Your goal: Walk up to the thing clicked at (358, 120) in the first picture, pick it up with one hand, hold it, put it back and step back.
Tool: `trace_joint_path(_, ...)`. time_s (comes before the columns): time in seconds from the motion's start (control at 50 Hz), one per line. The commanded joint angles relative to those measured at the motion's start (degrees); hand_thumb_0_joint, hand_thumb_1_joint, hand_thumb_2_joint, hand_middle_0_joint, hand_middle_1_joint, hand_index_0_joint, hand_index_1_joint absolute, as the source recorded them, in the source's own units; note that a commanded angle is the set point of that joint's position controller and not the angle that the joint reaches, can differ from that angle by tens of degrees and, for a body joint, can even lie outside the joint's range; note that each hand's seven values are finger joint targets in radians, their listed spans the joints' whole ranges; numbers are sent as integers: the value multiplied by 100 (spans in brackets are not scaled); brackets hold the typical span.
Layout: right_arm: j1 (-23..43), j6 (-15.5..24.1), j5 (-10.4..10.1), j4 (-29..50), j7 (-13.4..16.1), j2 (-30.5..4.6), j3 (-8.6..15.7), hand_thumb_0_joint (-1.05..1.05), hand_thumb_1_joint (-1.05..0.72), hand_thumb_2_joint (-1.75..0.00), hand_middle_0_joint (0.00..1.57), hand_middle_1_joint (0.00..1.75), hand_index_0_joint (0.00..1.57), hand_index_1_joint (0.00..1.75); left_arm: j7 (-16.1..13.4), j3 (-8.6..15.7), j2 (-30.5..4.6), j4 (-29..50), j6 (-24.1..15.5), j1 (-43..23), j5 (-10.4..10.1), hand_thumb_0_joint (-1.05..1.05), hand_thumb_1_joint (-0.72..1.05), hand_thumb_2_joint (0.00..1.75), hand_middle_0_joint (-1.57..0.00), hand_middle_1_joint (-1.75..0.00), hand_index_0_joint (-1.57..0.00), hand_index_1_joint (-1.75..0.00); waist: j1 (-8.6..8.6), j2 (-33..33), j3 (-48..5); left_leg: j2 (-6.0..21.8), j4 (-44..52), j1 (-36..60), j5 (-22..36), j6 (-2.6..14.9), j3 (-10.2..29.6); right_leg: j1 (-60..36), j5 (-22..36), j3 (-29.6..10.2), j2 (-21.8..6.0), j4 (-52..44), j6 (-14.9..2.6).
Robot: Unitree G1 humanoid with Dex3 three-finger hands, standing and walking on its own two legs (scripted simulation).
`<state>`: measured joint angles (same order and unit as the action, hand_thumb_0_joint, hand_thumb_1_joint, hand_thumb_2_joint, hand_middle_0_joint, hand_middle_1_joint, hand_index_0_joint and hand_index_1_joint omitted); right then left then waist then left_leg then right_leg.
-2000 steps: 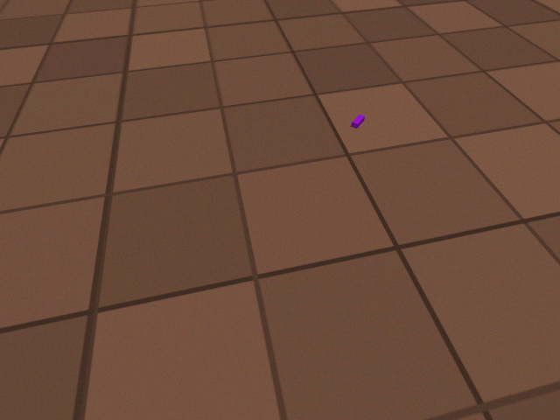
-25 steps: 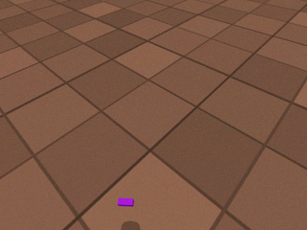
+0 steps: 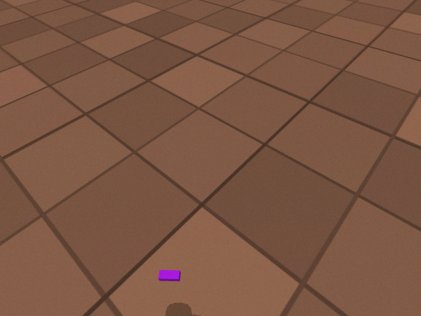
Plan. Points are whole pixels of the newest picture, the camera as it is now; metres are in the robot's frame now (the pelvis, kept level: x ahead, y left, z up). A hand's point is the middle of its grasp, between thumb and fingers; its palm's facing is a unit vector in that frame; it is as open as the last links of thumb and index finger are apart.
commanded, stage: stand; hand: left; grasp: from above
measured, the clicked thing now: (169, 275) +0.43 +0.24 -0.76
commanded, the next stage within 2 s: step back in 1.38 s
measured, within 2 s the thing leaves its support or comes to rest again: neither
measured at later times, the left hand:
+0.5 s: hand out of the picture +0.08 +0.24 -0.16, palm faces +0.00 -0.94 -0.33, open 7.4 cm
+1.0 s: hand out of the picture +0.10 +0.25 -0.15, palm faces -0.01 -0.94 -0.34, open 7.4 cm
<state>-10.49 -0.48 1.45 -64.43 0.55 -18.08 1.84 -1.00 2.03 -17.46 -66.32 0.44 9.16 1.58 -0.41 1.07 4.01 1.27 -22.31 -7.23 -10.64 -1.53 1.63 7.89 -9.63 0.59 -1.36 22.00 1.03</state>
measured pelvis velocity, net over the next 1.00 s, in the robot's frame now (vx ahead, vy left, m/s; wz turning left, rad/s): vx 0.03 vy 0.00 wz -0.01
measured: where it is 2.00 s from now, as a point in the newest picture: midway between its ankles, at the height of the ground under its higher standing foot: outside the picture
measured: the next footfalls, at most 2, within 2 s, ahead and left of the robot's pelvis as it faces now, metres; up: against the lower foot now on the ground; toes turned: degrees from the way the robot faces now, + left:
none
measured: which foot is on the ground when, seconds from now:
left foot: down 0.00-1.00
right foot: down 0.00-1.00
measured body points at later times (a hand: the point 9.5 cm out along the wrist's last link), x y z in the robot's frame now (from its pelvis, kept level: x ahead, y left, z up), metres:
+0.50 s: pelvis +0.02 +0.00 +0.00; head +0.02 -0.01 +0.45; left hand +0.08 +0.29 -0.13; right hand +0.08 -0.28 -0.14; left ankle +0.02 +0.14 -0.74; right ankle +0.03 -0.13 -0.74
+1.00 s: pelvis +0.03 +0.00 +0.00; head +0.04 -0.01 +0.45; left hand +0.10 +0.30 -0.13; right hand +0.10 -0.30 -0.14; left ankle +0.02 +0.14 -0.74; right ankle +0.03 -0.13 -0.74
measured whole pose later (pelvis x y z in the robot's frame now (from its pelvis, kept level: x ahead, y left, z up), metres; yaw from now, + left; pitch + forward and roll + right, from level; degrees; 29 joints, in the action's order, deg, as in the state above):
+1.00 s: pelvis +0.03 +0.00 +0.00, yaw +0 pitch -3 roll +0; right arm -6.2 0.3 1.0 -65.3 0.3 -19.3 0.7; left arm -0.3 1.3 -18.3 -65.7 0.0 5.8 1.0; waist -0.1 0.9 3.8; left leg 1.4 -19.2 -5.5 -11.1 -1.6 1.1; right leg 6.8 -10.4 0.2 -1.3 19.8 1.0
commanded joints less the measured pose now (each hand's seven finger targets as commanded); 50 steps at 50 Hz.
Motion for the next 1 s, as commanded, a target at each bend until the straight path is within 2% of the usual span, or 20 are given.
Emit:
trace_joint_path(0.0,265,165,0,366,74,-1059,146,0,-90,-90,20,30,20,30,-48,214,-1154,341,-146,-254,-42,0,90,90,-20,-30,-20,-30,-20,-20,-170,467,561,-272,-339,265,423,14,-379,-572,-529,-565,-176)
trace_joint_path(0.16,226,183,-32,268,83,-1066,79,0,-90,-90,20,30,20,30,-40,190,-1117,305,-152,-330,-52,0,90,90,-20,-30,-20,-30,-3,-94,-319,500,574,-118,273,251,396,-192,231,-489,-537,-479,-167)
trace_joint_path(0.32,316,179,-37,219,80,-1095,59,0,-90,-90,20,30,20,30,-28,162,-1105,299,-140,-350,-51,0,90,90,-20,-30,-20,-30,4,-96,-201,510,643,-197,133,231,382,-146,179,-457,-513,-520,-131)
trace_joint_path(0.36,373,164,-37,215,76,-1023,56,0,-90,-90,20,30,20,30,-26,135,-1014,274,-137,-337,-52,0,90,90,-20,-30,-20,-30,13,-168,-283,512,588,-15,178,243,340,-48,147,-463,-515,-551,-151)
trace_joint_path(0.4,366,171,-36,204,74,-1085,58,0,-90,-90,20,30,20,30,-22,161,-1115,308,-149,-388,-57,0,90,90,-20,-30,-20,-30,2,-92,-205,510,638,-141,161,229,353,-100,182,-477,-514,-544,-145)
trace_joint_path(0.5,445,197,-27,246,75,-1140,86,0,-90,-90,20,30,20,30,-27,178,-1167,358,-179,-464,-58,0,90,90,-20,-30,-20,-30,38,-129,-447,549,536,104,677,225,312,-150,647,-472,-559,-491,-155)
trace_joint_path(0.6,513,186,-36,234,61,-1126,74,0,-90,-90,20,30,20,30,-12,173,-1175,352,-171,-485,-60,0,90,90,-20,-30,-20,-30,26,-129,-295,541,650,-82,262,219,336,-149,277,-453,-531,-539,-137)
trace_joint_path(0.64,510,197,-38,237,66,-1156,79,0,-90,-90,20,30,20,30,-11,176,-1170,359,-174,-497,-66,0,90,90,-20,-30,-20,-30,25,-49,-436,576,620,-17,595,222,325,-270,594,-459,-559,-468,-153)
trace_joint_path(0.7,556,203,-43,246,55,-1165,77,0,-90,-90,20,30,20,30,-1,161,-1198,365,-175,-496,-67,0,90,90,-20,-30,-20,-30,19,-88,-393,545,646,-1,453,195,324,-187,367,-450,-543,-524,-147)
trace_joint_path(0.72,579,208,-33,250,63,-1233,96,0,-90,-90,20,30,20,30,-2,171,-1211,391,-178,-521,-65,0,90,90,-20,-30,-20,-30,14,-81,-477,586,584,67,645,227,310,-247,637,-472,-579,-492,-173)
trace_joint_path(0.74,586,202,-44,244,56,-1214,83,0,-90,-90,20,30,20,30,-3,162,-1196,384,-179,-506,-68,0,90,90,-20,-30,-20,-30,14,-55,-481,572,593,39,571,220,315,-240,604,-455,-572,-523,-150)
trace_joint_path(0.76,606,208,-38,265,55,-1222,91,0,-90,-90,20,30,20,30,-5,165,-1225,390,-186,-496,-70,0,90,90,-20,-30,-20,-30,13,-70,-567,584,564,142,793,231,312,-284,806,-453,-591,-472,-165)
trace_joint_path(0.88,591,192,-40,237,52,-1241,78,0,-90,-90,20,30,20,30,3,157,-1258,392,-180,-528,-75,0,90,90,-20,-30,-20,-30,23,-84,-438,570,615,49,595,207,301,-234,611,-468,-582,-530,-154)
trace_joint_path(0.94,622,211,-43,259,50,-1287,84,0,-90,-90,20,30,20,30,5,155,-1253,413,-188,-525,-78,0,90,90,-20,-30,-20,-30,32,-71,-596,611,551,194,904,220,285,-290,961,-467,-604,-450,-177)
trace_joint_path(0.98,577,219,-55,238,43,-1251,71,0,-90,-90,20,30,20,30,7,152,-1284,415,-190,-519,-90,0,90,90,-20,-30,-20,-30,30,-138,-621,616,565,295,1036,198,292,-264,989,-443,-591,-426,-178)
